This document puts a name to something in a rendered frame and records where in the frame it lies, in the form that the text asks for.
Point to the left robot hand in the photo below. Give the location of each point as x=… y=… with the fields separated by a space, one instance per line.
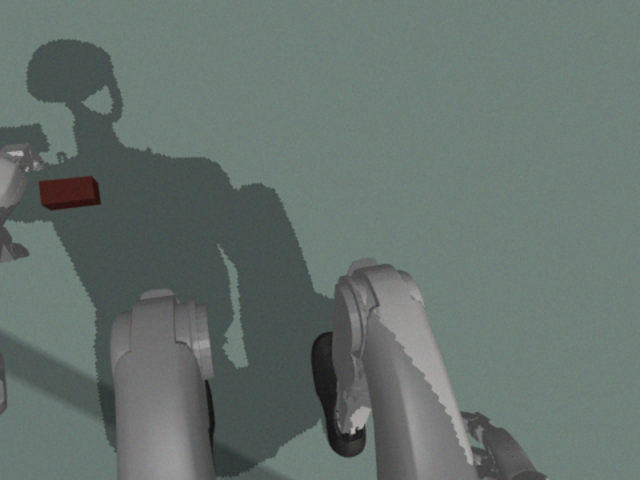
x=15 y=161

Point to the right robot foot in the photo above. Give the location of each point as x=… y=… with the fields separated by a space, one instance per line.
x=325 y=381

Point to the small box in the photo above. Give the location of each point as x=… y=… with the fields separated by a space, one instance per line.
x=69 y=193

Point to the right robot hand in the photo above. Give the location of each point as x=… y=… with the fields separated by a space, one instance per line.
x=503 y=457

